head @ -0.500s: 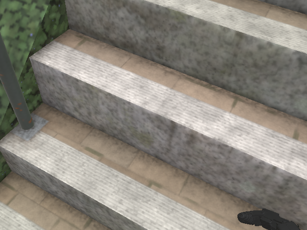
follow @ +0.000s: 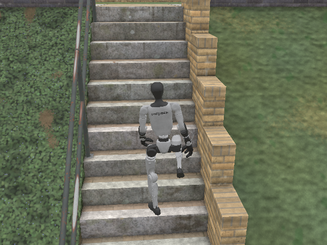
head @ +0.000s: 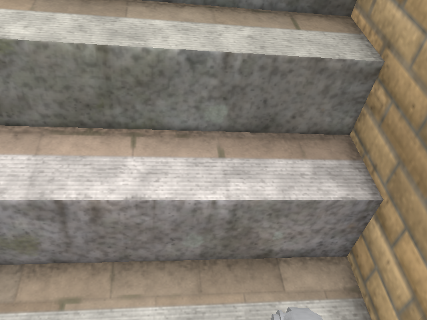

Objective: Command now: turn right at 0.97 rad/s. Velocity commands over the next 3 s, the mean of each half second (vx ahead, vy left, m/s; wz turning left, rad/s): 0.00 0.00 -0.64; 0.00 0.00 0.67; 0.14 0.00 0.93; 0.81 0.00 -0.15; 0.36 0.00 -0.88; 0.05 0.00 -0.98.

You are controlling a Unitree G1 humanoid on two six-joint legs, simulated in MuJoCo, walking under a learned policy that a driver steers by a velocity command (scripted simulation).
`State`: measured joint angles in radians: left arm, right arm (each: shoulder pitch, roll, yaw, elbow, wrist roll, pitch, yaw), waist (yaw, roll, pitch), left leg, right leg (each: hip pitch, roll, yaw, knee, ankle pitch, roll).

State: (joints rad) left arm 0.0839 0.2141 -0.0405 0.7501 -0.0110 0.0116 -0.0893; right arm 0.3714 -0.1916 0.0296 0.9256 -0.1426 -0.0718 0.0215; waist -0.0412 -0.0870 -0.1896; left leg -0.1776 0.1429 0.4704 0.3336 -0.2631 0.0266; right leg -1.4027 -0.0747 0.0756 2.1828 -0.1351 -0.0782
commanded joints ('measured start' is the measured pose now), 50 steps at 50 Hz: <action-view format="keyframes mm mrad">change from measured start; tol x64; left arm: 1 -108 -4 -5 -87 9 7 -12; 17 549 286 103 207 43 -83 29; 26 -339 8 0 5 -8 -130 11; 50 -151 42 65 -153 57 -84 59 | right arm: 1 -7 -140 -42 19 -11 -12 -6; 50 -251 -141 -72 -374 129 -22 -34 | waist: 1 61 143 65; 50 31 196 44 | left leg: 1 280 319 -200 -155 468 245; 7 292 385 -128 -263 50 218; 12 429 287 1 -10 938 211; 19 -824 -172 -713 1800 168 49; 34 -234 -136 -499 288 7 -11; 37 -46 60 -1316 -86 -153 316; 50 -194 -113 -994 52 -90 160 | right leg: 1 -229 -52 -9 -73 -86 -50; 12 348 140 -237 -962 -200 -93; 15 1460 -72 733 -1640 19 -303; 26 519 -20 -101 -1816 -266 50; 39 397 128 142 -579 -209 127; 50 700 113 -46 -1006 -233 198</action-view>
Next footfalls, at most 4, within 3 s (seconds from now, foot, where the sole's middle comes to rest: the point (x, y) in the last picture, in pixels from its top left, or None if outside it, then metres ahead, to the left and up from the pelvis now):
0.24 right None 0.20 -0.24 -0.59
0.68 left None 0.21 0.03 -0.59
1.32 right None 0.25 -0.23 -0.59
1.86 left None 0.39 0.29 -0.40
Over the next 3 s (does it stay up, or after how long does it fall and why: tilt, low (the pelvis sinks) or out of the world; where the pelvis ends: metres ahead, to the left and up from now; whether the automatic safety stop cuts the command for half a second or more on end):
stays up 0.64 0.26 0.59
